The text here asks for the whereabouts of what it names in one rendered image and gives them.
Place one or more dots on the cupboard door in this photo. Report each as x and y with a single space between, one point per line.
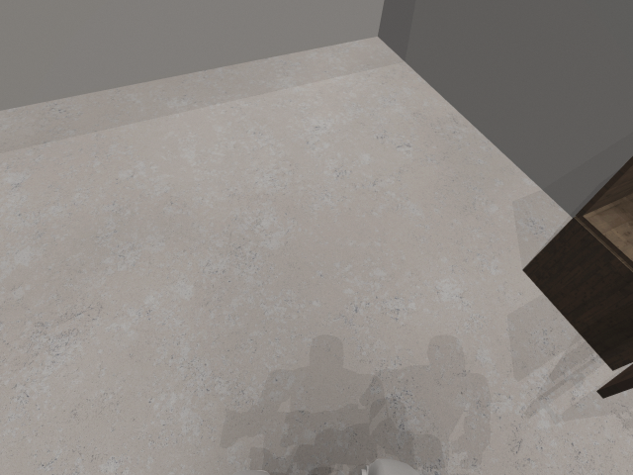
620 383

